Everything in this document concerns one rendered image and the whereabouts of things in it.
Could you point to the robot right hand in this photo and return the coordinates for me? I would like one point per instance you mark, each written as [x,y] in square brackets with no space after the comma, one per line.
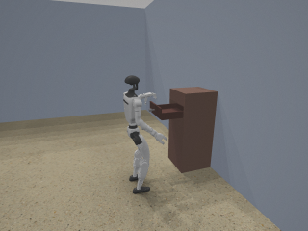
[159,138]

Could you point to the cabinet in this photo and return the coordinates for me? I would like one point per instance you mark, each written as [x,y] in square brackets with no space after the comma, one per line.
[190,139]

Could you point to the robot left hand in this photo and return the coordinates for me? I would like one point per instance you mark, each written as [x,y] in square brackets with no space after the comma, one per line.
[149,94]

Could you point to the robot head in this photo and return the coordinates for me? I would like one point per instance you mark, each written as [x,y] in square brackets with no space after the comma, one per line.
[132,80]

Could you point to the left robot foot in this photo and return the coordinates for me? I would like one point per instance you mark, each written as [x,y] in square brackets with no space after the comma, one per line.
[132,178]

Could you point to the robot right forearm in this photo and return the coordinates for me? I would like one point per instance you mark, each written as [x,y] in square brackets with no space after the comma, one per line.
[147,128]

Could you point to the robot right upper arm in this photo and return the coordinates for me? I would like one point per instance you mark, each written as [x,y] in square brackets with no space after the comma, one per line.
[137,104]

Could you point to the robot left forearm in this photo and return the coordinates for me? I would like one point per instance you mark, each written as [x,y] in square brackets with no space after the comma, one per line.
[141,96]

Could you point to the drawer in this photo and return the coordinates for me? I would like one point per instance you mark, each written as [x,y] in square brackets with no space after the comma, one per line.
[167,111]

